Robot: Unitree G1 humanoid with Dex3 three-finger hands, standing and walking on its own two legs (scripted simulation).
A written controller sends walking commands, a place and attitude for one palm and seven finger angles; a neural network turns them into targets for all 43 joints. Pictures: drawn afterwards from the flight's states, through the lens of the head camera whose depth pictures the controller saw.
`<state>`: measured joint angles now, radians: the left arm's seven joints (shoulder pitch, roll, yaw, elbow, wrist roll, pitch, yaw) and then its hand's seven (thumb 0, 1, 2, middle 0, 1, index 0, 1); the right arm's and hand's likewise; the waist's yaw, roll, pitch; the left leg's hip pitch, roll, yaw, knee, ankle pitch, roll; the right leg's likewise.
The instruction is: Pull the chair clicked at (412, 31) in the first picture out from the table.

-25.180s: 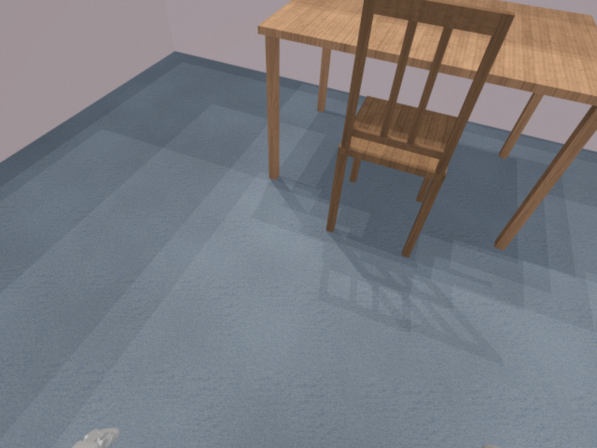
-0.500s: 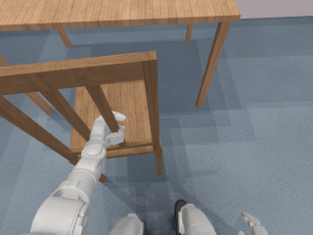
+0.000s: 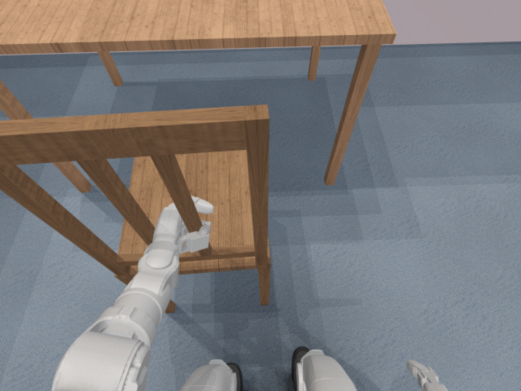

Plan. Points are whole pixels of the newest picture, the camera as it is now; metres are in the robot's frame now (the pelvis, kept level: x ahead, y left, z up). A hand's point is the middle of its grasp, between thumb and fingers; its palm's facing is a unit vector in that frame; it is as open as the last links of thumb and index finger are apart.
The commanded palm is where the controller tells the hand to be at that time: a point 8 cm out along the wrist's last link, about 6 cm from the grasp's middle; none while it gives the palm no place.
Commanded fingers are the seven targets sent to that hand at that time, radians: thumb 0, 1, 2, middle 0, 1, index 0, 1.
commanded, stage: step backward, pulling the chair out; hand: left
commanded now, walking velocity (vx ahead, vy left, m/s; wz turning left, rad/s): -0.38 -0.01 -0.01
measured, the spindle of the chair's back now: (136, 218) +0.39 +0.21 -0.03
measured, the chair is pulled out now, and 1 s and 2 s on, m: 0.31 0.40 0.62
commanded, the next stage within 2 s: stop walking, hand still on the chair in 1.92 s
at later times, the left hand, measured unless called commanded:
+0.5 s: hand (203, 249) +0.34 +0.10 -0.06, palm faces -0.07 -0.98 -0.18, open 5.6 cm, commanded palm +0.35 +0.16 -0.06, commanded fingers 0.00 0.90 0.90 -0.50 -1.45 -0.50 -1.45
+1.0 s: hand (197, 282) +0.28 +0.10 -0.06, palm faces -0.12 -0.98 -0.17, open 5.6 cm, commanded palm +0.28 +0.15 -0.05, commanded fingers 0.00 0.90 0.90 -0.50 -1.45 -0.50 -1.45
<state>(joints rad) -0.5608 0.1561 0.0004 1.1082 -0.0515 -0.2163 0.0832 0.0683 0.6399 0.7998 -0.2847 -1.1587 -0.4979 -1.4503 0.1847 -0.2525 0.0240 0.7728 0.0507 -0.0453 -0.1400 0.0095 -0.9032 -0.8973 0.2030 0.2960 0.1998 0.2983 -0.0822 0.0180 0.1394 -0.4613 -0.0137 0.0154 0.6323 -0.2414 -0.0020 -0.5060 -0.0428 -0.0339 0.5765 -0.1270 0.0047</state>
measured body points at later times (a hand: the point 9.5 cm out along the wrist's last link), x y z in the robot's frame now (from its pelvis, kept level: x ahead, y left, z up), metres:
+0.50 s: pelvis -0.03 +0.00 +0.00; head +0.06 -0.02 +0.44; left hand +0.34 +0.15 -0.04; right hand +0.04 -0.28 -0.13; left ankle -0.03 +0.12 -0.71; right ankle +0.07 -0.13 -0.72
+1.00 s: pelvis -0.10 +0.02 +0.00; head +0.00 +0.00 +0.44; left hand +0.29 +0.16 -0.04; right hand -0.01 -0.25 -0.13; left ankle -0.09 +0.14 -0.72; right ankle +0.00 -0.12 -0.72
